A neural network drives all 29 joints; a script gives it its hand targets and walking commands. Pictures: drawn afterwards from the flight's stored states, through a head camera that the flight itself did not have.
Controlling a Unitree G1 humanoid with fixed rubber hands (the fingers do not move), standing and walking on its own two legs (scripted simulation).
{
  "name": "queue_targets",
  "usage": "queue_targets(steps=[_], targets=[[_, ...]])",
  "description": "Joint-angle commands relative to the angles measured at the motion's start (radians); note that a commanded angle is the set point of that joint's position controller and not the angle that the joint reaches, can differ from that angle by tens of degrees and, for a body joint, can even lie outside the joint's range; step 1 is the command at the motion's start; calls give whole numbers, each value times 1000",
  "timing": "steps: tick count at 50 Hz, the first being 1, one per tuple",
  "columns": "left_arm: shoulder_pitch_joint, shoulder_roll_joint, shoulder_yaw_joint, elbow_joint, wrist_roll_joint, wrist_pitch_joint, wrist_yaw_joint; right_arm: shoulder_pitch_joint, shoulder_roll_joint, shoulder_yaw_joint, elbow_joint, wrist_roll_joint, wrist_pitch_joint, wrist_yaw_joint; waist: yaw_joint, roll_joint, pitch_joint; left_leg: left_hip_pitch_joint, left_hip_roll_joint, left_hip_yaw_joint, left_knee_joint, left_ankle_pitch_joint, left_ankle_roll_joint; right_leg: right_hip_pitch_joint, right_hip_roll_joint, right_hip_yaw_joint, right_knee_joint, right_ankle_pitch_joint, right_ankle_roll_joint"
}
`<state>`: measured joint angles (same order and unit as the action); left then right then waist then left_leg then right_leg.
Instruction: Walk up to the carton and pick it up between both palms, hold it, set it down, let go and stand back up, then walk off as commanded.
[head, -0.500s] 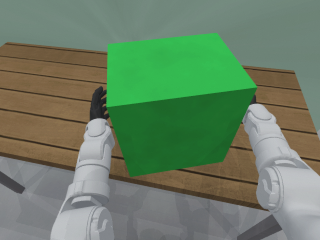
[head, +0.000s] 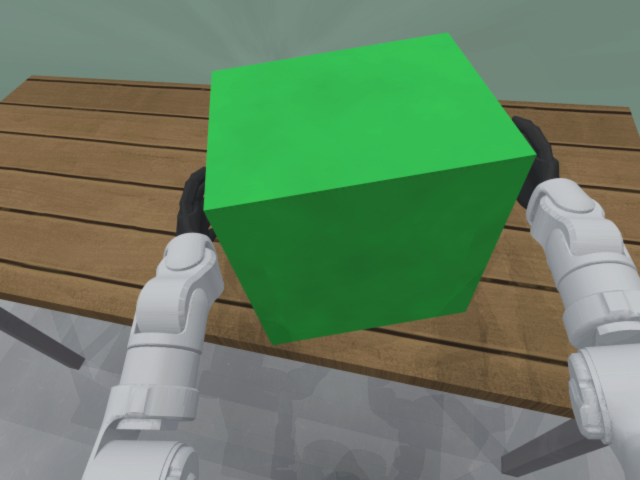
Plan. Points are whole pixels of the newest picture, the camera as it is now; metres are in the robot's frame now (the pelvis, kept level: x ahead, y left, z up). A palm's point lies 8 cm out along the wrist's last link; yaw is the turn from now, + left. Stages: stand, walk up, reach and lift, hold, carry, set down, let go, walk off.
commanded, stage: set down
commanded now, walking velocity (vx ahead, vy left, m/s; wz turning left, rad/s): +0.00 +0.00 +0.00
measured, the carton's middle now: (351, 204) +0.46 +0.04 +0.09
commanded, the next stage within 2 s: none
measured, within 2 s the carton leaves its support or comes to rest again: neither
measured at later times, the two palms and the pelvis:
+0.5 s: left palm (189, 286) +0.30 +0.20 +0.11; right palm (571, 267) +0.39 -0.21 +0.08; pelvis -0.03 +0.00 +0.00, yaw +0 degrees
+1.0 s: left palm (185, 337) +0.25 +0.19 +0.09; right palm (630, 346) +0.31 -0.25 +0.07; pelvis -0.02 +0.00 +0.00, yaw +0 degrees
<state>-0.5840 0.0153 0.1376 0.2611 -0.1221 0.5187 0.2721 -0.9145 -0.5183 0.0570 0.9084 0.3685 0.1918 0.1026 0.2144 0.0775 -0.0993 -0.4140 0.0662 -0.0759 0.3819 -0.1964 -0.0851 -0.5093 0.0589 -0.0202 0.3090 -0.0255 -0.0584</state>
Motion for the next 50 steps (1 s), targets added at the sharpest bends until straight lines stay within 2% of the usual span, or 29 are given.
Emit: queue_targets(steps=[1,6,12,19,29,40,44,50], targets=[[-362,139,27,-290,6,-25,-6,-447,-216,-36,-274,25,-38,29,-48,-282,-652,-53,-76,94,-10,368,51,771,-22,59,93,307,72],[-321,141,37,-330,18,-11,-5,-378,-199,-40,-328,39,-35,60,-38,-244,-636,-97,-74,84,-15,311,58,766,-36,97,91,215,64],[-264,132,19,-401,26,14,3,-283,-220,-80,-394,49,-34,79,-51,-179,-613,-89,-71,74,-19,263,56,723,-35,104,79,108,47],[-229,126,-10,-465,13,49,31,-200,-249,-137,-489,35,-20,85,-74,-190,-546,-54,-72,64,-27,150,71,654,-34,113,50,-87,36],[-121,98,-37,-490,6,77,46,-65,-265,-177,-557,23,-6,98,-96,-236,-433,-44,-75,37,-27,27,89,596,-40,134,31,-243,30],[45,71,-55,-600,50,56,49,156,-264,-189,-619,48,-43,126,-117,-210,-348,-25,-79,27,-34,-27,93,568,-61,160,14,-294,29],[134,49,-67,-676,65,38,51,261,-267,-195,-665,61,-69,130,-128,-197,-329,1,-79,28,-37,-13,91,573,-66,163,9,-273,28],[253,29,-80,-727,83,12,47,392,-281,-199,-732,78,-104,130,-143,-213,-287,18,-81,31,-41,-3,94,574,-71,170,1,-250,30]])
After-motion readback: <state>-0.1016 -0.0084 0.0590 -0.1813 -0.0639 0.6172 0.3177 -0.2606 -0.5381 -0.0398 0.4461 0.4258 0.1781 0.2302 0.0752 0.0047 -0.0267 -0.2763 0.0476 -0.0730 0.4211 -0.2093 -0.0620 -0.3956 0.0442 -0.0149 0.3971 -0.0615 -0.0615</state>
